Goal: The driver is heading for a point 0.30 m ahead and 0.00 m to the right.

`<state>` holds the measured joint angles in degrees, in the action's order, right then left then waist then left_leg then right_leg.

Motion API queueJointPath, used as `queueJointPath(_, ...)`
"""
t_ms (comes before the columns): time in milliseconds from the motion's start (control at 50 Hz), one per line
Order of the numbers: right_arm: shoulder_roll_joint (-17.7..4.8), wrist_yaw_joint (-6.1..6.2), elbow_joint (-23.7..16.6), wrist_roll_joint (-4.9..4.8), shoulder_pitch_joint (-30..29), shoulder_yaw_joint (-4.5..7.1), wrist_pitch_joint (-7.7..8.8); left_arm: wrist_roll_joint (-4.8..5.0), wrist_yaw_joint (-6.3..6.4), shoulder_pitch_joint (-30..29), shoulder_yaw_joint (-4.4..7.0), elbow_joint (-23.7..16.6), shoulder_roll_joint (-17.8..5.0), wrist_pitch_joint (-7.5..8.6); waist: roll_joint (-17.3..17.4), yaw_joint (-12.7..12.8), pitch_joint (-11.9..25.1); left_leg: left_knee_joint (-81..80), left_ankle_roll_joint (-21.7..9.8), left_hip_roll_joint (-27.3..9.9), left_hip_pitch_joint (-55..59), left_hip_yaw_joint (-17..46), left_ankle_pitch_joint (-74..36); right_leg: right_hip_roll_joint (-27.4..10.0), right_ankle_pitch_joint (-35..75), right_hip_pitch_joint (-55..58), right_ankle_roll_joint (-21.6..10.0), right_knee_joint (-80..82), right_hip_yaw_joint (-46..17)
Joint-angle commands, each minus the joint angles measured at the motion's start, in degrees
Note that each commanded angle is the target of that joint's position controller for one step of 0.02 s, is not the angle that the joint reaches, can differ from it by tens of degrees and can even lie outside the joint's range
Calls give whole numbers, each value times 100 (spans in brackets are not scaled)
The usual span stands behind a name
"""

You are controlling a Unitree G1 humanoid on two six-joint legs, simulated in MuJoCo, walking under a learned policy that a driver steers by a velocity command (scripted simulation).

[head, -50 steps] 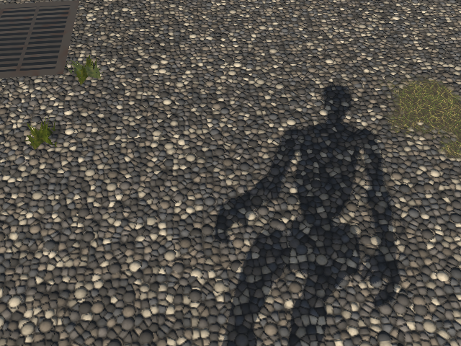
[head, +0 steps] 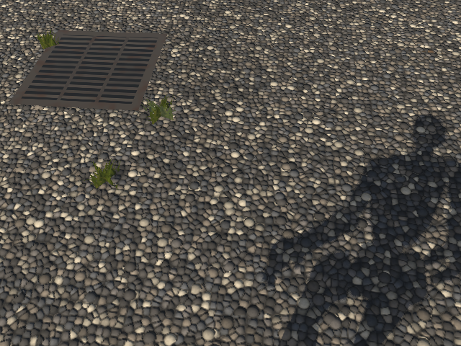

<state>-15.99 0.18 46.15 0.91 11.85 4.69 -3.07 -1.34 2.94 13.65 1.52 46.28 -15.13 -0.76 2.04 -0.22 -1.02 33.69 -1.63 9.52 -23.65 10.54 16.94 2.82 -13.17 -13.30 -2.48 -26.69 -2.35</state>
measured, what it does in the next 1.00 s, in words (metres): steps on the spot: left foot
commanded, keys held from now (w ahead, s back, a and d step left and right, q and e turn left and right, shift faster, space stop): no key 1.00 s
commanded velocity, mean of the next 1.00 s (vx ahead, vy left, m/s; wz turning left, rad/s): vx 0.00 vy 0.00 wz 0.06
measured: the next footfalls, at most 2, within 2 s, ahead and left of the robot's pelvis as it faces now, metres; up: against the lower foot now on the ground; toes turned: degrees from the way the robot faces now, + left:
left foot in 0.30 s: -0.01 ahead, +0.11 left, +0.00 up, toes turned -2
left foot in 1.74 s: +0.33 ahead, +0.04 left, +0.00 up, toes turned +4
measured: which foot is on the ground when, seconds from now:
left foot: up 0.00-0.28, down 0.30-1.00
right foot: down 0.00-1.00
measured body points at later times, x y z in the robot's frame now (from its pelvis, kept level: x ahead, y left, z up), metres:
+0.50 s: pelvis -0.01 +0.00 +0.01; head -0.01 +0.01 +0.46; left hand +0.04 +0.26 -0.14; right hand +0.06 -0.25 -0.13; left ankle -0.05 +0.12 -0.74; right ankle +0.00 -0.10 -0.74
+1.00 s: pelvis -0.03 +0.01 +0.01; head -0.02 +0.01 +0.46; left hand -0.03 +0.25 -0.15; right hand -0.02 -0.22 -0.15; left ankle -0.05 +0.12 -0.74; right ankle +0.00 -0.10 -0.74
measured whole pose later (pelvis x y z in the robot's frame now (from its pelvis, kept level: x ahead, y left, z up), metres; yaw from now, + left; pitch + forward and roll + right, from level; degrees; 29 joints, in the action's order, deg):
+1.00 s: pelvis -0.03 +0.01 +0.01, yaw +1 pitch -2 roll +0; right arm -10.6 2.2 65.0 0.5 15.3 -1.2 0.0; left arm -0.5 1.8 15.2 -0.4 65.1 -10.6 -0.4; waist -0.1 0.4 -1.6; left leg 21.5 -1.7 2.8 -6.5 3.1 13.2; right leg 1.3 -10.0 -10.2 -0.6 -21.8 -1.7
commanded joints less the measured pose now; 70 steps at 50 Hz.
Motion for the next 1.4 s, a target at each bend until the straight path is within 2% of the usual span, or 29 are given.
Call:
queueJointPath(20, -668, 11, -216, 67, 288, 165, 113, -29, -37, -461, 134, -443, -729, 153, -660, -342, -82, 1988, 84, -179, -88, -57, 874, -1898, 956, -410, -982, 1407, -1877)
queueJointPath(40, -602, 0, -102, 54, 444, 143, 95, 2, -62, -563, 106, -452, -622, 179, -663, -396, -31, 2274, 136, -187, -18, -110, 664, -1577, 1533, -267, -842, 1247, -1364)
queueJointPath(60, -565, -4, -27, 64, 505, 127, 72, 19, -51, -556, 98, -462, -615, 200, -838, -371, 87, 2478, 189, -193, -74, -173, 595, -1404, 1963, 20, -796, 1123, -1104)
queueJointPath(100, -479, 0, 23, 48, 384, 67, 35, 34, -56, -259, 58, -365, -537, 219, -921, -191, 172, 2266, 331, -272, -160, -275, 698, -1319, 2979, 546, -828, 883, -853)
queueJointPath(180, -250, 57, 60, -61, -57, -110, -8, 34, -53, 208, 48, -80, -608, 191, -1088, 133, 306, 715, 448, -557, 328, -677, 925, -1306, 3417, 1208, -807, 594, -817)
queueJointPath(240, -283, 140, 223, -167, -26, -155, -4, 9, -82, 307, 85, 95, -722, 122, -1240, 160, 263, -562, 329, -588, 900, -936, 590, -1279, 3696, 1220, -745, 409, -934)
queueJointPath(280, -303, 197, 447, -126, 269, -185, 66, 58, -89, 206, 98, 175, -724, 114, -1003, -44, 288, -1890, 209, -815, 1796, -781, -948, -1210, 3441, 873, -456, 291, -919)
queueJointPath(300, -495, 231, 496, -55, 280, -163, 121, 68, -111, 248, 66, 166, -619, 162, -769, 19, 448, -1899, 131, -1162, 2385, -394, -1409, -1149, 2820, 496, -255, 333, -929)
queueJointPath(320, -784, 244, 526, 26, 257, -128, 162, 84, -153, 360, 69, 136, -552, 208, -218, 214, 501, -1371, -5, -1666, 2748, 13, -2626, -885, 1936, 96, -130, 336, -699)
queueJointPath(340, -571, 186, 609, -62, -37, -194, 179, 128, -144, 333, 21, 286, -367, 183, 244, 235, 286, -1214, -203, -1682, 2169, -66, -2635, -606, 1000, 289, -86, 785, -446)
queueJointPath(360, -351, 142, 605, -66, -112, -250, 213, 89, -116, 147, 46, 384, -488, 149, 137, 91, 87, -1309, -168, -1571, 1936, -91, -2150, -559, 868, 416, -59, 770, -429)
queueJointPath(380, -341, 137, 682, -50, -59, -271, 242, 66, -111, 7, 71, 425, -536, 122, 141, 16, 38, -1411, -125, -1508, 1761, -123, -1835, -584, 1000, 559, -76, 715, -420)
queueJointPath(420, -381, 178, 881, -40, 63, -295, 268, 71, -136, 6, 78, 542, -511, 78, 189, 40, -76, -1547, -99, -1433, 1559, -135, -1555, -646, 1167, 691, -81, 686, -434)
queueJointPath(460, -366, 193, 1008, -48, 74, -314, 282, 75, -140, 92, 51, 713, -420, 72, 116, 72, -125, -1608, -97, -1418, 1525, -134, -1341, -660, 1042, 674, -59, 742, -440)
queueJointPath(600, -298, 201, 1326, -41, 109, -396, 315, 72, -138, 119, 7, 1181, -332, 41, -89, 84, -276, -1785, -144, -1411, 1295, -83, -746, -648, 672, 645, 12, 853, -443)
queueJointPath(820, -125, 204, 1669, -40, 393, -482, 331, 79, -119, 277, -80, 1635, -196, 53, -167, 71, -292, -1792, -170, -1349, 1206, -133, -552, -673, 503, 506, 34, 847, -449)
queueJointPath(1080, 84, 223, 1860, -39, 715, -521, 341, 80, -85, 476, -137, 1875, 3, 73, -187, 56, -315, -1672, -168, -1308, 1187, -209, -694, -685, 530, 383, 21, 785, -449)
queueJointPath(1100, 101, 223, 1878, -32, 779, -523, 338, 75, -86, 520, -144, 1892, 30, 69, -175, 51, -193, -1727, -183, -1268, 1215, -212, -235, -632, 116, 421, 13, 800, -426)
queueJointPath(1140, -90, 219, 1843, -21, 830, -433, 295, 54, -95, 512, -87, 1837, -67, 40, -53, 31, -307, -1688, -340, -1151, 1016, -144, 1289, -373, -1215, 164, -94, 496, -272)
queueJointPath(1180, -159, 188, 1775, 3, 957, -366, 250, -1, -142, 391, -60, 1700, -39, 21, 80, -60, -737, -1803, -609, -1300, 770, 256, 2668, -212, -2245, -546, -223, 127, -233)
queueJointPath(1220, -234, 192, 1835, 6, 1339, -291, 271, -53, -202, 155, -108, 1504, 254, 100, 528, -218, -884, -2274, -948, -1897, 1171, 1158, 3106, -33, -1628, -1192, -173, -718, 152)
queueJointPath(1240, -332, 195, 1849, 18, 1386, -227, 296, -101, -231, 93, -121, 1419, 310, 168, 711, -221, -901, -2496, -1138, -2286, 1294, 1563, 2999, -105, -1073, -1324, -140, -1139, 406)
queueJointPath(1260, -344, 181, 1816, 21, 1351, -194, 329, -101, -253, 5, -91, 1334, 203, 238, 615, -210, -889, -2598, -1226, -2439, 1243, 1677, 2750, -250, -945, -1343, -140, -1335, 399)
queueJointPath(1280, -366, 162, 1770, 31, 1248, -167, 367, -78, -283, 17, -63, 1275, 139, 304, 528, -127, -849, -2558, -1217, -2425, 1207, 1568, 2488, -303, -1032, -1246, -158, -1294, 392)
queueJointPath(1320, -352, 135, 1644, -12, 884, -133, 421, -12, -332, 457, -47, 1330, 232, 406, 479, 202, -834, -2244, -1048, -2115, 647, 975, 2161, -225, -955, -283, -242, -476, 546)
queueJointPath(1340, -277, 124, 1555, -36, 653, -134, 444, 40, -317, 1019, -26, 1523, 281, 446, 371, 464, -845, -1851, -895, -1813, 2, 615, 1984, -65, -742, 730, -273, 101, 588)
queueJointPath(1360, -85, 111, 1418, -17, 435, -173, 506, 33, -263, 1603, 43, 1709, 110, 485, -124, 684, -816, -1020, -703, -1435, -699, 135, 1549, -363, -861, 1659, -316, 589, -14)
queueJointPath(1380, 397, 48, 1197, -61, 284, -300, 588, 0, -210, 2337, 199, 1841, -484, 515, -1564, 893, -495, 853, -407, -648, -1575, -950, 1159, -1647, -2361, 2405, -652, 1656, -2196)
queueJointPath(1400, 60, 6, 1033, 115, 158, -229, 624, 38, -225, 2742, 287, 2018, -736, 454, -1652, 847, -587, 2024, -398, -636, -2126, -1184, 1479, -2434, -2816, 2249, -1035, 2015, -3497)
